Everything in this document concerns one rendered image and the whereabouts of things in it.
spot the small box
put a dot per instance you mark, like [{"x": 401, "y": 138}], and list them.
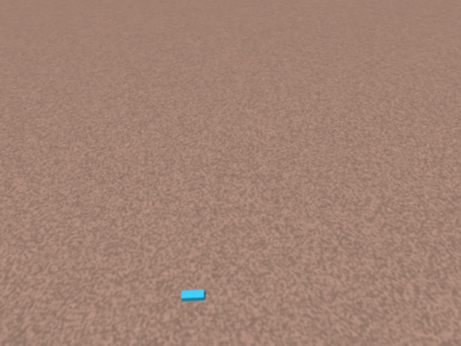
[{"x": 193, "y": 295}]

